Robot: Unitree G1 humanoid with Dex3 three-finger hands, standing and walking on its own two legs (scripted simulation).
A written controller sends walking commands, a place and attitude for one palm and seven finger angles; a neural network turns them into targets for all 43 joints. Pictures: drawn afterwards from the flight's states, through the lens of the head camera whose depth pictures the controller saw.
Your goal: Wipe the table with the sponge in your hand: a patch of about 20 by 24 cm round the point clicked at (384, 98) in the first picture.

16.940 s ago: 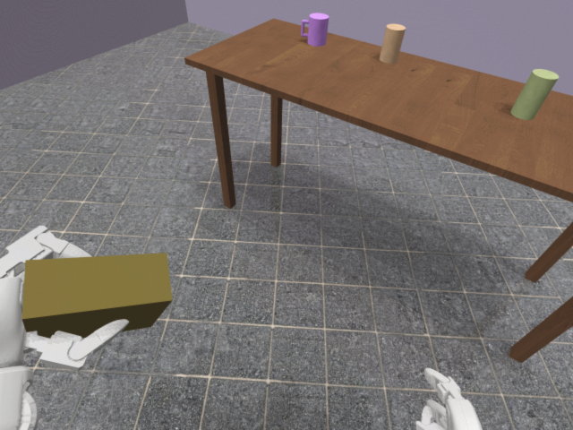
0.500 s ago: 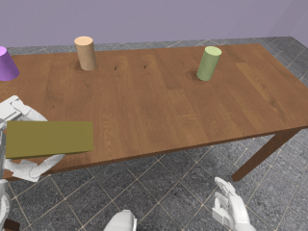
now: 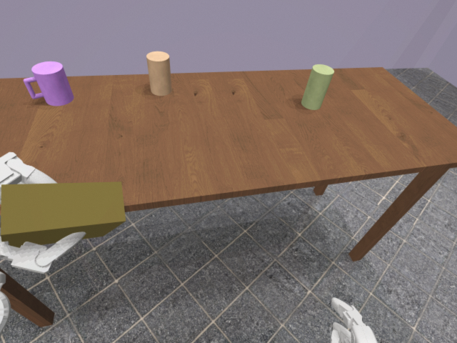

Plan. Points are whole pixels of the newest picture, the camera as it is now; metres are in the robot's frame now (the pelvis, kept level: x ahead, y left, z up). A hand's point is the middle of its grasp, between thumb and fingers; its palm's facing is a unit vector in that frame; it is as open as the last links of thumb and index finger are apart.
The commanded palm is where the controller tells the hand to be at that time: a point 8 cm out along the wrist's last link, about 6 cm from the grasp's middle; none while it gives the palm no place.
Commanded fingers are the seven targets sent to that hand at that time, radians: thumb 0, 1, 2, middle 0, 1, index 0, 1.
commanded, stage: come to a stop and stand still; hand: left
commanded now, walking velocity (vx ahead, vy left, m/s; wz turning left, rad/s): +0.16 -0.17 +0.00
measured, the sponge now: (80, 214) +0.23 +0.24 +0.15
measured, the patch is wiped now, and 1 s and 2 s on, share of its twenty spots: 0.00 0.00 0.00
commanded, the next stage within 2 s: look again from close up in 2.00 s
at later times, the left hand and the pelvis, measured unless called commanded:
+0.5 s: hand (32, 286) +0.13 +0.24 +0.16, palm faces +0.30 -0.88 -0.37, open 9.3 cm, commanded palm +0.07 +0.28 +0.20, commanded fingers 0.00 0.10 1.30 -1.20 -1.60 -1.20 -1.60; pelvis -0.11 +0.02 -0.03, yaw -4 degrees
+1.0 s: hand out of the picture +0.06 +0.28 +0.18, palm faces +0.39 -0.84 -0.37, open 9.3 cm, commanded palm +0.01 +0.31 +0.20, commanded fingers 0.00 0.10 1.30 -1.20 -1.60 -1.20 -1.60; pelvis -0.16 +0.04 +0.00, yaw -2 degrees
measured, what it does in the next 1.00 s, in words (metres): walks backwards: right foot, then left foot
